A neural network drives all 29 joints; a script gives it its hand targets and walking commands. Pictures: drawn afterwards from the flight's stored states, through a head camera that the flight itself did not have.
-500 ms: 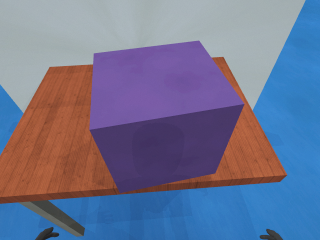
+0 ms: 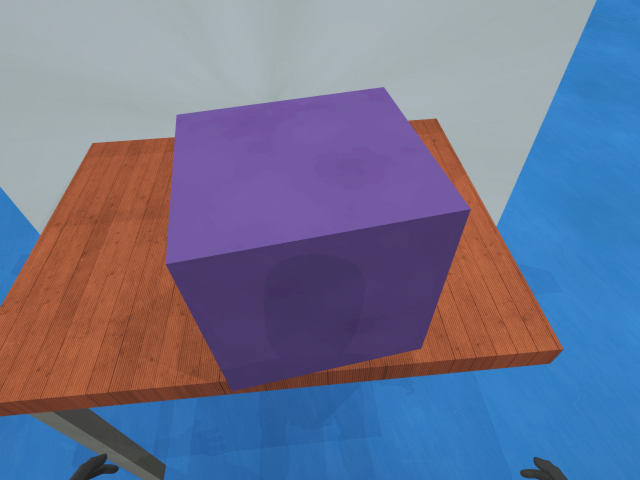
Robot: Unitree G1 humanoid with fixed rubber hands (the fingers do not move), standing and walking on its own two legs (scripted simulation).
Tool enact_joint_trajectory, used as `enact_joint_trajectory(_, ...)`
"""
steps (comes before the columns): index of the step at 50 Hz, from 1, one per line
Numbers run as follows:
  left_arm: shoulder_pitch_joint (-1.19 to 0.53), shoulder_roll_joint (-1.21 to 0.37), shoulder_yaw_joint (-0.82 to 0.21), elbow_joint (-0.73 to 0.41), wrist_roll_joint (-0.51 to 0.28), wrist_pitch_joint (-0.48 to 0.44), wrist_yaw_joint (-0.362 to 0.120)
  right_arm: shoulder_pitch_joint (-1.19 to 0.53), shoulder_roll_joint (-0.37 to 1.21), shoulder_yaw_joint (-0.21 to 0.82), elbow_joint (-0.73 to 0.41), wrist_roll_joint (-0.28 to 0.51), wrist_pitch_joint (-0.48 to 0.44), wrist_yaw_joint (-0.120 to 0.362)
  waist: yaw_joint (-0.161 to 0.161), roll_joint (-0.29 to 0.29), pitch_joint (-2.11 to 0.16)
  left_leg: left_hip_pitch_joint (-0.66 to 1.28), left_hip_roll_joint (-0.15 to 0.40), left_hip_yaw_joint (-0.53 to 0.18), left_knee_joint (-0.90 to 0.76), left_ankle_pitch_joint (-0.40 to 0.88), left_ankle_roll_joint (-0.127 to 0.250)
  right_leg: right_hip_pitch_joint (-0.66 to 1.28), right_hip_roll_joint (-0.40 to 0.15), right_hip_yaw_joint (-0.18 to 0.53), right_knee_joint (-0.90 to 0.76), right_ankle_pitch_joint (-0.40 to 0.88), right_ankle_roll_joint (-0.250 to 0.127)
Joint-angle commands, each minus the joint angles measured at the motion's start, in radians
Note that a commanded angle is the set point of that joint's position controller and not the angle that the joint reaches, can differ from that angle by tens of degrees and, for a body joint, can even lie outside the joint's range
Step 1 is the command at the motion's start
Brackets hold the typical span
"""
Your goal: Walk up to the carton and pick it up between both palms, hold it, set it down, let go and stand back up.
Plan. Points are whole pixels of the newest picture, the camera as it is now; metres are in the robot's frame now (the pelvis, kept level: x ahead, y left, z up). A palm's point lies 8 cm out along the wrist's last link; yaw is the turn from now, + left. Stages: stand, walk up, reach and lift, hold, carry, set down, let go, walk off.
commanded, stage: walk up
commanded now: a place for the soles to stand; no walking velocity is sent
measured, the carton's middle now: (307, 239) +0.41 +0.02 +0.08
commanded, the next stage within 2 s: reach and lift in 0.16 s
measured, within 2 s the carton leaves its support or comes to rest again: neither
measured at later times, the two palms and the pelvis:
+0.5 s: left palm (83, 447) +0.18 +0.30 -0.04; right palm (576, 460) +0.16 -0.30 -0.07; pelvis +0.00 -0.01 +0.00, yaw +2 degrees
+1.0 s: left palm (83, 448) +0.16 +0.27 +0.01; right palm (583, 456) +0.15 -0.28 +0.00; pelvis -0.03 +0.00 +0.01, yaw +2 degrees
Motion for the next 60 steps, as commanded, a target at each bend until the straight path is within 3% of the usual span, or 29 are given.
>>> enact_joint_trajectory(1,-0.105,0.168,0.032,-0.024,-0.005,0.0,0.005,0.012,-0.209,-0.059,-0.033,-0.01,-0.032,-0.002,-0.063,-0.112,0.003,0.148,0.036,-0.079,-0.163,0.095,0.073,-0.136,-0.114,0.196,-0.188,0.16,-0.1)
enact_joint_trajectory(3,-0.073,0.158,0.039,-0.024,-0.005,-0.003,-0.004,0.05,-0.303,-0.086,-0.023,-0.02,-0.046,-0.007,-0.05,0.026,-0.061,0.209,0.228,-0.291,-0.282,0.15,0.168,-0.16,-0.007,0.006,0.039,0.146,-0.035)
enact_joint_trajectory(4,-0.031,0.159,0.036,-0.002,-0.005,0.004,-0.001,0.001,-0.308,-0.087,-0.037,-0.014,-0.046,-0.003,-0.03,0.084,-0.066,0.21,0.286,-0.288,-0.281,0.184,0.204,-0.148,-0.013,-0.04,0.052,-0.079,-0.031)
enact_joint_trajectory(5,-0.011,0.185,0.047,0.006,-0.007,0.008,0.0,-0.017,-0.297,-0.082,-0.029,-0.018,-0.041,-0.003,-0.02,0.072,-0.019,0.138,0.291,-0.272,-0.253,0.208,0.214,-0.117,-0.021,-0.05,0.058,-0.178,-0.026)
enact_joint_trajectory(6,0.023,0.168,0.038,0.002,-0.004,0.001,-0.002,-0.039,-0.291,-0.082,-0.028,-0.021,-0.037,-0.002,0.001,0.12,-0.006,0.119,0.259,-0.216,-0.23,0.196,0.194,-0.099,-0.03,-0.059,-0.009,-0.118,-0.033)
enact_joint_trajectory(7,0.025,0.152,0.035,0.021,-0.005,-0.003,-0.005,-0.062,-0.276,-0.076,-0.027,-0.019,-0.029,0.001,0.013,0.09,0.019,0.067,0.2,-0.136,-0.202,0.145,0.153,-0.024,-0.039,-0.052,-0.131,-0.016,-0.036)
enact_joint_trajectory(8,0.03,0.177,0.049,0.012,0.003,-0.014,-0.003,-0.055,-0.249,-0.067,-0.04,-0.016,-0.022,0.002,0.005,0.027,-0.004,0.031,0.118,-0.065,-0.114,0.198,0.088,0.029,-0.054,0.027,-0.184,0.139,-0.062)
enact_joint_trajectory(9,-0.321,0.147,0.063,-0.181,0.023,0.183,0.014,-0.284,-0.065,-0.13,0.021,-0.124,-0.225,0.026,0.022,-0.081,0.079,-0.118,-0.063,0.074,-0.102,0.086,0.001,-0.077,-0.03,-0.191,-0.103,-0.024,0.002)
enact_joint_trajectory(10,-0.425,0.156,0.054,-0.225,0.026,0.253,0.03,-0.246,-0.103,-0.144,0.036,-0.131,-0.229,0.043,-0.02,-0.025,0.098,-0.137,-0.031,0.055,-0.075,0.02,0.005,-0.099,-0.049,-0.188,-0.061,-0.089,-0.019)
enact_joint_trajectory(11,-0.403,0.127,0.052,-0.261,0.008,0.314,0.039,-0.248,-0.129,-0.154,0.037,-0.123,-0.235,0.057,-0.021,-0.018,0.094,-0.092,-0.02,0.047,-0.067,0.0,0.009,-0.11,-0.046,-0.193,-0.08,-0.137,-0.034)
enact_joint_trajectory(12,-0.369,0.133,0.065,-0.286,0.011,0.339,0.04,-0.201,-0.155,-0.159,0.051,-0.105,-0.23,0.052,-0.044,-0.069,0.049,-0.013,-0.015,0.042,-0.037,0.041,0.009,-0.122,-0.046,-0.195,-0.085,-0.077,-0.03)
enact_joint_trajectory(13,-0.359,0.123,0.056,-0.302,0.024,0.366,0.038,-0.176,-0.154,-0.159,0.025,-0.095,-0.223,0.055,-0.035,-0.053,-0.005,0.046,-0.01,0.039,-0.008,0.081,0.003,-0.106,-0.058,-0.196,-0.093,0.001,-0.038)
enact_joint_trajectory(16,-0.289,0.142,0.079,-0.361,0.024,0.369,0.017,-0.073,-0.135,-0.138,-0.072,-0.042,-0.22,0.031,-0.036,-0.14,-0.123,0.196,-0.029,0.025,-0.012,0.236,0.014,-0.024,-0.051,-0.188,-0.111,0.313,0.003)
enact_joint_trajectory(18,-0.211,0.134,0.117,-0.407,0.037,0.36,0.012,-0.031,-0.144,-0.114,-0.105,-0.022,-0.23,0.019,-0.011,-0.119,-0.161,0.194,-0.045,0.02,-0.032,0.35,0.016,0.071,-0.043,-0.182,-0.114,0.496,0.014)
enact_joint_trajectory(21,-0.159,0.108,0.129,-0.48,0.033,0.335,0.011,0.017,-0.139,-0.101,-0.101,0.019,-0.236,0.019,-0.01,-0.083,-0.184,0.243,-0.049,0.002,-0.071,0.481,-0.004,0.138,-0.029,-0.172,-0.165,0.582,0.017)
enact_joint_trajectory(25,-0.143,0.102,0.152,-0.454,0.041,0.317,0.012,0.038,-0.131,-0.09,-0.157,0.049,-0.219,0.032,0.01,-0.07,-0.081,0.232,-0.067,0.011,-0.162,0.398,-0.006,0.15,-0.027,-0.155,-0.256,0.489,0.029)
enact_joint_trajectory(30,-0.156,0.055,0.117,-0.536,0.007,0.309,0.027,0.038,-0.126,-0.11,-0.179,0.07,-0.177,0.065,-0.01,-0.018,-0.06,0.244,-0.051,0.02,-0.223,0.392,-0.022,0.156,-0.012,-0.162,-0.301,0.385,0.003)
enact_joint_trajectory(32,-0.127,0.024,0.103,-0.552,-0.012,0.302,0.036,0.046,-0.123,-0.108,-0.258,0.076,-0.165,0.088,0.006,-0.032,-0.046,0.257,-0.049,0.016,-0.25,0.365,-0.016,0.141,-0.011,-0.16,-0.326,0.313,-0.003)
enact_joint_trajectory(34,-0.131,0.028,0.087,-0.558,-0.014,0.309,0.031,0.048,-0.131,-0.12,-0.285,0.086,-0.139,0.089,-0.01,-0.051,-0.035,0.244,-0.05,0.02,-0.264,0.299,-0.015,0.126,-0.014,-0.157,-0.337,0.25,-0.007)
enact_joint_trajectory(35,-0.135,0.028,0.108,-0.587,0.001,0.303,0.038,0.058,-0.117,-0.104,-0.29,0.087,-0.127,0.092,0.011,-0.018,-0.033,0.227,-0.055,0.033,-0.263,0.316,-0.01,0.152,-0.028,-0.148,-0.339,0.28,-0.007)
enact_joint_trajectory(37,-0.119,0.005,0.077,-0.608,-0.021,0.301,0.038,0.057,-0.128,-0.122,-0.347,0.099,-0.108,0.102,-0.002,-0.051,-0.024,0.237,-0.052,0.027,-0.29,0.256,-0.012,0.132,-0.029,-0.148,-0.359,0.201,-0.006)
enact_joint_trajectory(39,-0.116,-0.006,0.074,-0.613,-0.011,0.3,0.047,0.053,-0.138,-0.148,-0.408,0.095,-0.1,0.115,0.008,0.006,-0.011,0.204,-0.052,0.024,-0.315,0.195,-0.006,0.126,-0.033,-0.145,-0.36,0.117,-0.018)
enact_joint_trajectory(46,-0.141,-0.037,0.033,-0.695,-0.046,0.305,0.058,0.03,-0.138,-0.163,-0.571,0.131,-0.036,0.141,-0.004,-0.016,0.014,0.177,-0.041,-0.005,-0.33,-0.007,0.012,0.046,-0.07,-0.143,-0.372,-0.06,-0.051)
enact_joint_trajectory(47,-0.13,-0.027,0.037,-0.702,-0.049,0.306,0.059,0.055,-0.137,-0.163,-0.602,0.12,-0.024,0.139,-0.005,-0.076,0.015,0.222,-0.059,-0.001,-0.314,0.051,0.012,0.008,-0.069,-0.142,-0.389,-0.043,-0.046)
enact_joint_trajectory(51,-0.107,-0.035,0.063,-0.736,-0.04,0.317,0.068,0.084,-0.132,-0.151,-0.628,0.151,0.026,0.138,0.003,-0.064,0.033,0.302,-0.072,-0.002,-0.295,0.074,0.0,-0.052,-0.096,-0.127,-0.421,-0.079,-0.057)
enact_joint_trajectory(52,-0.13,-0.03,0.062,-0.782,-0.059,0.312,0.068,0.045,-0.141,-0.159,-0.719,0.162,0.022,0.138,0.006,-0.08,0.002,0.319,-0.076,-0.002,-0.29,0.084,0.003,-0.077,-0.106,-0.122,-0.427,-0.085,-0.061)
enact_joint_trajectory(54,-0.139,-0.053,0.038,-0.818,-0.053,0.313,0.078,0.067,-0.146,-0.172,-0.695,0.156,0.039,0.142,-0.01,-0.018,0.03,0.263,-0.056,-0.018,-0.336,0.044,0.0,-0.013,-0.085,-0.129,-0.414,-0.055,-0.049)
enact_joint_trajectory(58,-0.088,-0.081,0.049,-0.826,-0.057,0.313,0.081,0.099,-0.143,-0.177,-0.725,0.181,0.071,0.147,0.0,0.009,0.037,0.184,-0.043,-0.003,-0.387,0.067,0.004,0.114,-0.059,-0.126,-0.4,0.006,-0.03)
enact_joint_trajectory(60,-0.085,-0.085,0.035,-0.873,-0.082,0.299,0.089,0.085,-0.141,-0.189,-0.789,0.197,0.06,0.145,-0.018,-0.002,-0.017,0.168,-0.05,-0.016,-0.389,0.095,0.002,0.146,-0.049,-0.128,-0.397,0.034,-0.019)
